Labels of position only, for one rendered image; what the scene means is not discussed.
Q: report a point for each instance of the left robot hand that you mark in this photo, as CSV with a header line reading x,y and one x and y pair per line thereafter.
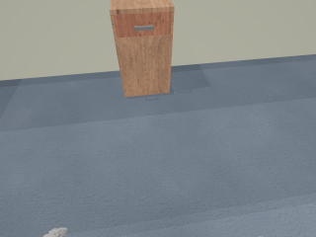
x,y
59,232

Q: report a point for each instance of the drawer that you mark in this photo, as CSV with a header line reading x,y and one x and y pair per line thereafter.
x,y
125,24

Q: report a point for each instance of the handle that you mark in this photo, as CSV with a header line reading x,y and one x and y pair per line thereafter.
x,y
143,28

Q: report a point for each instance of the cabinet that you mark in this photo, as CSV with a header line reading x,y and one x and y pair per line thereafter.
x,y
144,62

